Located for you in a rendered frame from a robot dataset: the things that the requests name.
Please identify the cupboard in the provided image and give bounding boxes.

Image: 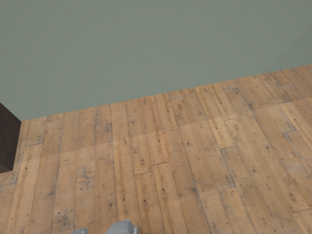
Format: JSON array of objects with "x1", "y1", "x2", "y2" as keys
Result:
[{"x1": 0, "y1": 102, "x2": 21, "y2": 174}]

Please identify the robot left thigh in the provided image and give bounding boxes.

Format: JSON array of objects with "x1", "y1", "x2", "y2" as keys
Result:
[{"x1": 105, "y1": 220, "x2": 137, "y2": 234}]

